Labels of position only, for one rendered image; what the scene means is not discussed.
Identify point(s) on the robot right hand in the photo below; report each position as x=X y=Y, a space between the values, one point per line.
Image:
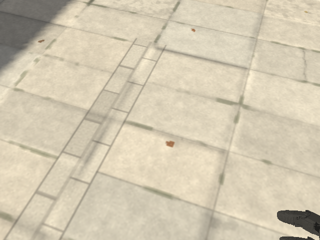
x=307 y=220

